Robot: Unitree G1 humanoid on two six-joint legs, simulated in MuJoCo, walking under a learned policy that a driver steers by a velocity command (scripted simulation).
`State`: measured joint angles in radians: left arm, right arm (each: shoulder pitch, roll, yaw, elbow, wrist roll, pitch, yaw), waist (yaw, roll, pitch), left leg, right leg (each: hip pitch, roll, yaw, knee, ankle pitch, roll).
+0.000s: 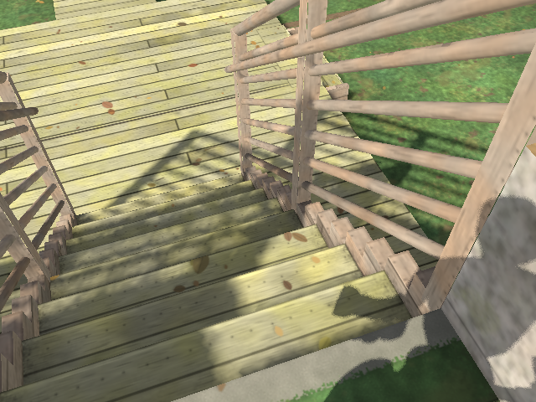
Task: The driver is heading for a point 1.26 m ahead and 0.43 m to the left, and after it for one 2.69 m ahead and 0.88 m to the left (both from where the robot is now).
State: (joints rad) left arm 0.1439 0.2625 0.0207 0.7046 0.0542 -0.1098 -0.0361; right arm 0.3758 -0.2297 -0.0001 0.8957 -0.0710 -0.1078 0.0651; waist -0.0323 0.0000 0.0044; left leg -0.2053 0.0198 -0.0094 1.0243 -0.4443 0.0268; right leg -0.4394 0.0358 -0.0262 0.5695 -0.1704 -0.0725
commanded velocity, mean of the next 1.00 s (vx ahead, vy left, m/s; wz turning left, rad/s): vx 0.40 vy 0.00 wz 0.41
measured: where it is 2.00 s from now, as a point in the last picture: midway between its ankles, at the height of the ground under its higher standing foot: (243, 391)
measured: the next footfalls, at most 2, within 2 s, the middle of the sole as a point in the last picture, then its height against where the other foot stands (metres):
left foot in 0.46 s outside the picture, level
right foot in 1.02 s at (255, 355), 0.19 m lower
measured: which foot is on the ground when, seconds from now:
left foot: up 0.00-0.44, down 0.46-1.00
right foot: down 0.00-0.48, up 0.50-1.00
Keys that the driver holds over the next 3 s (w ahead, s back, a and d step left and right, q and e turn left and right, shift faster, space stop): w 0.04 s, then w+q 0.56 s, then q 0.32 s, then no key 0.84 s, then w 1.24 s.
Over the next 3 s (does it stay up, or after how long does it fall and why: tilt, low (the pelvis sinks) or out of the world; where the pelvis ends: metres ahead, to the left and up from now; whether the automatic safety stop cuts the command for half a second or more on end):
stays up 0.89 0.21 -0.37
